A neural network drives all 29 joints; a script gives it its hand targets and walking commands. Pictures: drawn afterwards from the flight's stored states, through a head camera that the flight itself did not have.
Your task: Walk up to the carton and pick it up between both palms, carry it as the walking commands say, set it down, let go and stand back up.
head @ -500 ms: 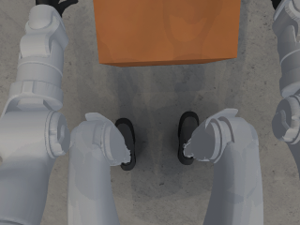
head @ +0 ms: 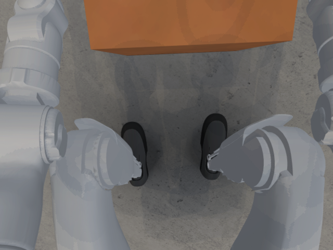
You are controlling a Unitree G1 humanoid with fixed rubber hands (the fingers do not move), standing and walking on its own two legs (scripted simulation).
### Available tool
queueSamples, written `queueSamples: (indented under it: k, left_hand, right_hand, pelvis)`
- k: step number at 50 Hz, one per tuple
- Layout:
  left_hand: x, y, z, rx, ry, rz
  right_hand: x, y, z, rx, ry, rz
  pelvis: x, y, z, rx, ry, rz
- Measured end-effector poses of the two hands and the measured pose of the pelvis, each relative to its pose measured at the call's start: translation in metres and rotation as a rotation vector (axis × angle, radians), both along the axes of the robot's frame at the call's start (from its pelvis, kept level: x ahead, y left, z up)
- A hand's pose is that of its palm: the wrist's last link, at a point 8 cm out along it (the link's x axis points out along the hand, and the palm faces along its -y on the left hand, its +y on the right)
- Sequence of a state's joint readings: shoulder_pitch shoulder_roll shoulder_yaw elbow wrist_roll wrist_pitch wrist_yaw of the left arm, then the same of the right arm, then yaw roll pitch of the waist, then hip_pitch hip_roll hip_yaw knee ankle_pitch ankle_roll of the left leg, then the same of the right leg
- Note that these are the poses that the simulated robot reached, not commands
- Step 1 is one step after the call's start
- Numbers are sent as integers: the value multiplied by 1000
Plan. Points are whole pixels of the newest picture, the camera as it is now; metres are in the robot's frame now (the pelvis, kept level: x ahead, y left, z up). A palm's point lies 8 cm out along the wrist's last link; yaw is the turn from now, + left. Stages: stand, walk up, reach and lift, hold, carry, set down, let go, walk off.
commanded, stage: reach and lift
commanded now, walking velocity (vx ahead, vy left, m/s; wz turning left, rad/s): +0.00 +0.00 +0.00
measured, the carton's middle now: out of the picture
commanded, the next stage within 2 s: none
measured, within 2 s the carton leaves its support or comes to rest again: leaves its support in 1.56 s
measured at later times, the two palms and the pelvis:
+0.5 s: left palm out of the picture +0.55 +0.16 -0.16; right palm out of the picture +0.55 -0.23 -0.16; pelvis +0.00 +0.00 +0.01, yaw +0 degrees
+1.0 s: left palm out of the picture +0.55 +0.15 -0.16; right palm out of the picture +0.55 -0.23 -0.16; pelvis +0.00 +0.00 +0.02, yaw -1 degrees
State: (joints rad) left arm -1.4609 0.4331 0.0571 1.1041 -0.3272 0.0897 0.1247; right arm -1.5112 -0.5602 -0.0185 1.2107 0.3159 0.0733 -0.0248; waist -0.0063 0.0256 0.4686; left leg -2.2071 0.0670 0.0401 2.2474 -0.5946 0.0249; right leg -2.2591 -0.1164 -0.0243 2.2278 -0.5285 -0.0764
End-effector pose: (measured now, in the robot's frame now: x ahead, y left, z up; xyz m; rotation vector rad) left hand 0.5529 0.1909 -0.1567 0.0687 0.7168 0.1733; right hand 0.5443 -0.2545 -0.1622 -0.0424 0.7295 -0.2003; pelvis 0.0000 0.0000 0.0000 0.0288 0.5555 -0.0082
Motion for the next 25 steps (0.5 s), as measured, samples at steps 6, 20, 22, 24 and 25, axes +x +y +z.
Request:
queueSamples:
  k: [6, 20, 22, 24, 25]
  left_hand:
    - [-4, -3, 0, -6, 13, -6]
    - [-6, -18, 0, -21, 17, -27]
    - [-6, -22, 0, -25, 17, -31]
    - [-5, -26, -1, -30, 17, -36]
    - [-5, -28, -1, -32, 17, -39]
  right_hand:
    - [-1, 0, 5, -1, 7, 1]
    - [2, 21, 5, 16, 11, 21]
    - [3, 25, 4, 19, 12, 25]
    - [3, 26, 4, 19, 12, 25]
    - [3, 25, 4, 16, 13, 25]
  pelvis:
    - [0, 0, 2, -2, 3, -2]
    - [-3, 0, 7, -1, 6, 0]
    - [-3, 1, 7, -1, 7, 1]
    - [-2, 1, 8, -2, 9, 1]
    - [-2, 1, 8, -2, 9, 0]
